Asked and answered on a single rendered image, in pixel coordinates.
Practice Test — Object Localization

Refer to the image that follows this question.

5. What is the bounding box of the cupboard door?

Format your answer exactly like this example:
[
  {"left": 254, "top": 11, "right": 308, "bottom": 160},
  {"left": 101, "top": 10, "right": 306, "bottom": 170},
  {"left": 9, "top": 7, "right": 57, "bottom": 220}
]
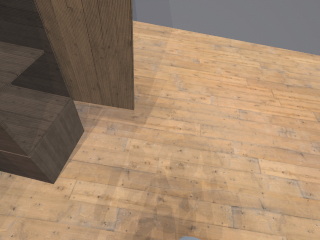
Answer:
[{"left": 34, "top": 0, "right": 135, "bottom": 110}]

